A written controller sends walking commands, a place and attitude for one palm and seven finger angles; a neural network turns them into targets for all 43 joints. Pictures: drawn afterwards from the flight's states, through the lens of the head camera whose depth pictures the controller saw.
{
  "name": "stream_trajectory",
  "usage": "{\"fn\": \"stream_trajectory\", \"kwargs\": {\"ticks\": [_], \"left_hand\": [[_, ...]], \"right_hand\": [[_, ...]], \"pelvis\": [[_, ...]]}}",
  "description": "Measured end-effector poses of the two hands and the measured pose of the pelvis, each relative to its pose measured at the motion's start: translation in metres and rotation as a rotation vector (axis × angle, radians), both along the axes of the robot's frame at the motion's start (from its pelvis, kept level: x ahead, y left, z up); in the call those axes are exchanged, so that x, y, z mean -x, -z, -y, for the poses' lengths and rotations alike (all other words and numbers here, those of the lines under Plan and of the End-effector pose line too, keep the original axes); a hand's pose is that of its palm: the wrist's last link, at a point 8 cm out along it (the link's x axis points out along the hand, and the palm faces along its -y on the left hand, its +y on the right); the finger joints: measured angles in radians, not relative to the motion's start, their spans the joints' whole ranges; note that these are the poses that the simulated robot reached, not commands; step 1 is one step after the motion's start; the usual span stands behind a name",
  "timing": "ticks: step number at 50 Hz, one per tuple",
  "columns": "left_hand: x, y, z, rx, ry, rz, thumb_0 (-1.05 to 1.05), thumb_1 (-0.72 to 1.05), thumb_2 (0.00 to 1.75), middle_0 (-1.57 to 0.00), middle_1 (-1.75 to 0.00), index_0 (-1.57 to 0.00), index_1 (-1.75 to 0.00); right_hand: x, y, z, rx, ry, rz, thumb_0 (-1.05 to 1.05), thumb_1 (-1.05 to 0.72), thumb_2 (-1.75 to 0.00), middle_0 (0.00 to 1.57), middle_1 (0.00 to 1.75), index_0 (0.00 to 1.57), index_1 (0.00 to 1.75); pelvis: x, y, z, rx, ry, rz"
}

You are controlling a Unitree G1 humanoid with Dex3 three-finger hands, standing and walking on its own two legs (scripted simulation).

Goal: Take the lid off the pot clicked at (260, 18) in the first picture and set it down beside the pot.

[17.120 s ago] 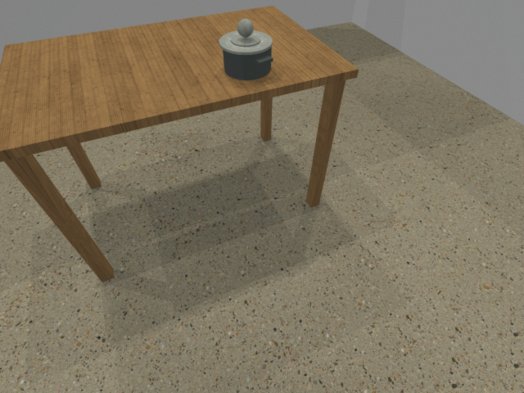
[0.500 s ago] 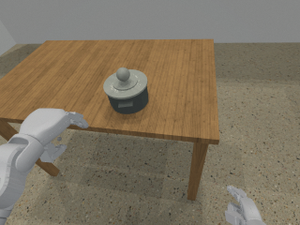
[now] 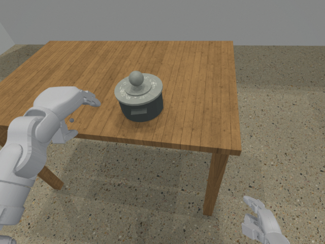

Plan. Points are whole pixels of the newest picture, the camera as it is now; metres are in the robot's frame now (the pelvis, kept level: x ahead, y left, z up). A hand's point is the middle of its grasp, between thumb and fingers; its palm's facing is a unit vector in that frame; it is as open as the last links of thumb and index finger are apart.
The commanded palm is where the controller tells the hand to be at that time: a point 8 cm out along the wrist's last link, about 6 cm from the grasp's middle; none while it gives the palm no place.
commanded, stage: move the open hand above the knob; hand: left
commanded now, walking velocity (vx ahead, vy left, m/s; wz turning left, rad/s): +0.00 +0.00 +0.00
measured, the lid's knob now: (136, 78) +0.59 +0.15 +0.09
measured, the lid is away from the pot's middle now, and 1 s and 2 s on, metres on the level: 0.00 0.00 0.00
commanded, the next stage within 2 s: none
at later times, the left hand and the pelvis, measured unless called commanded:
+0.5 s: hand (100, 92) +0.42 +0.19 +0.18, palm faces -0.17 -0.01 -0.98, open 10.3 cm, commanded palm +0.39 +0.19 +0.24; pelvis +0.02 +0.00 +0.00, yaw +0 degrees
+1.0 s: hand (121, 80) +0.48 +0.16 +0.17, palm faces -0.28 +0.02 -0.96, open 10.3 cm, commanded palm +0.48 +0.16 +0.24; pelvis +0.03 -0.01 +0.00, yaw +0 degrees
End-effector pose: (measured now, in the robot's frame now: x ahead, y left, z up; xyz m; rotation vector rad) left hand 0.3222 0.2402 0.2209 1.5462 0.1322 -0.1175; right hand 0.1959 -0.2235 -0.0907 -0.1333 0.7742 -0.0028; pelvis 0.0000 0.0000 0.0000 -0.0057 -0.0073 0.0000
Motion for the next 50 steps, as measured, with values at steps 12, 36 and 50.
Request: {"fn": "stream_trajectory", "kwargs": {"ticks": [12,36,50], "left_hand": [[-0.047,-0.009,0.019,-0.006,0.008,-0.013,0.0,-0.34,1.47,-0.83,-0.09,-0.83,-0.08],[-0.106,-0.003,0.065,-0.029,0.061,-0.076,0.0,-0.33,1.47,-0.84,-0.09,-0.83,-0.08],[-0.151,-0.003,0.084,-0.036,0.037,-0.129,0.0,-0.33,1.47,-0.83,-0.09,-0.83,-0.08]], "right_hand": [[0.007,0.007,0.0,-0.018,0.02,-0.051,0.02,-0.9,-0.9,0.2,0.3,0.2,0.3],[0.027,0.02,0.023,0.004,0.087,-0.155,0.01,-0.9,-0.9,0.2,0.3,0.2,0.3],[0.058,0.029,0.043,0.031,0.168,-0.259,0.01,-0.9,-0.9,0.2,0.3,0.2,0.3]], "pelvis": [[-0.009,0.0,-0.002,-0.004,0.002,-0.021],[-0.022,0.001,0.006,-0.009,0.001,-0.052],[-0.027,0.002,0.013,-0.011,0.004,-0.087]]}}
